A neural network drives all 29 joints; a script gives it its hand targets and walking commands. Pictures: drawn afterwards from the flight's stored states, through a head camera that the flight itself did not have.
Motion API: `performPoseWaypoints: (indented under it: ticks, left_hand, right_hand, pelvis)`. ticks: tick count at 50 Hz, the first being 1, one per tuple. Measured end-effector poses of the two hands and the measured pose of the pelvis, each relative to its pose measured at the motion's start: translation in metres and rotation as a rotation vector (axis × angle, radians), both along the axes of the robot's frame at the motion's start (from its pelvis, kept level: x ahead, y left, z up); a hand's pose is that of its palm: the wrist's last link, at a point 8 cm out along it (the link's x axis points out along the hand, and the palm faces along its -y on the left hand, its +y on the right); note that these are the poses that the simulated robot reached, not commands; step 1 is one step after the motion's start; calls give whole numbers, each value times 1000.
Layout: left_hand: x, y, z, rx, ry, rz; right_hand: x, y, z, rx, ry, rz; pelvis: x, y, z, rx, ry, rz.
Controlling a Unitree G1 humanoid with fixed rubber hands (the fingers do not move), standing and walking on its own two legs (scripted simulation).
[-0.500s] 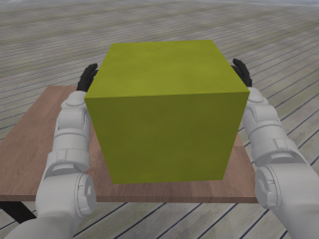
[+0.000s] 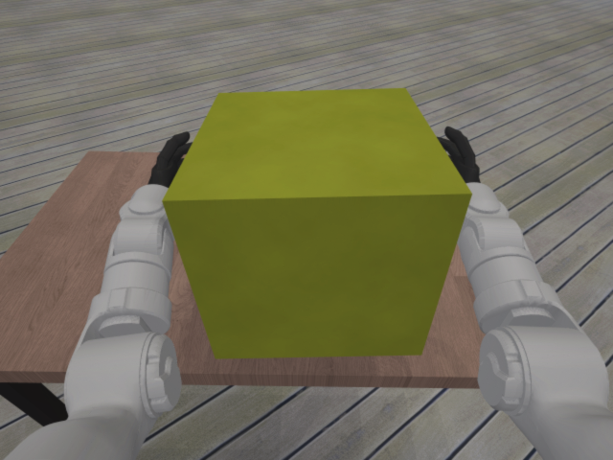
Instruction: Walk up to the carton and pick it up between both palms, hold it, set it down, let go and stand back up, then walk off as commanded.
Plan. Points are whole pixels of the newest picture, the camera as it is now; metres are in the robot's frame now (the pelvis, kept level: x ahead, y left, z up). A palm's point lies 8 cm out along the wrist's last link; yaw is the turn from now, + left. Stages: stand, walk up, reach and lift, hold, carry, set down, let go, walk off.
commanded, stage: set down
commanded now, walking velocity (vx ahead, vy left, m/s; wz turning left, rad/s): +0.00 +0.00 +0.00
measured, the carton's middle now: (314, 217) +0.43 +0.02 +0.11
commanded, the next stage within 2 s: none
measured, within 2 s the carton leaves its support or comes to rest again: neither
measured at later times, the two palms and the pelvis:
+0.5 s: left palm (171, 197) +0.41 +0.21 +0.16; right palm (457, 198) +0.41 -0.17 +0.17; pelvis +0.00 +0.00 +0.00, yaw +0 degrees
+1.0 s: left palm (177, 204) +0.42 +0.21 +0.14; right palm (454, 213) +0.40 -0.18 +0.14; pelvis +0.01 +0.00 +0.00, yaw +0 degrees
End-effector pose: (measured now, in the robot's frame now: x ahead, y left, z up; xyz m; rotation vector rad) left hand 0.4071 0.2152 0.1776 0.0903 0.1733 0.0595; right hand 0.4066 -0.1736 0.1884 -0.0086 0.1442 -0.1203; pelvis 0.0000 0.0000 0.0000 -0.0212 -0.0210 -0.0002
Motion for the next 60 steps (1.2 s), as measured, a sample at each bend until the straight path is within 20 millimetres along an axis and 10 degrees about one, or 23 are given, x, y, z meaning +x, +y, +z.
performPoseWaypoints:
  ticks: [60]
  left_hand:
    - [13, -5, -41, -1, 29, -46]
  right_hand:
    - [-5, -5, -54, -31, 31, -36]
  pelvis:
    - [7, 0, 0, 1, 10, 1]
